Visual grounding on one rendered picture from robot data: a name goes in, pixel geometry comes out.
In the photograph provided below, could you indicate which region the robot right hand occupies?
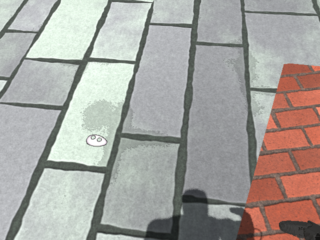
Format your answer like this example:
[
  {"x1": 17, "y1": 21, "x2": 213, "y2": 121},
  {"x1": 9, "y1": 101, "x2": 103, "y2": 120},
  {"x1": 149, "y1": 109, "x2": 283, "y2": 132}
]
[{"x1": 279, "y1": 220, "x2": 320, "y2": 240}]

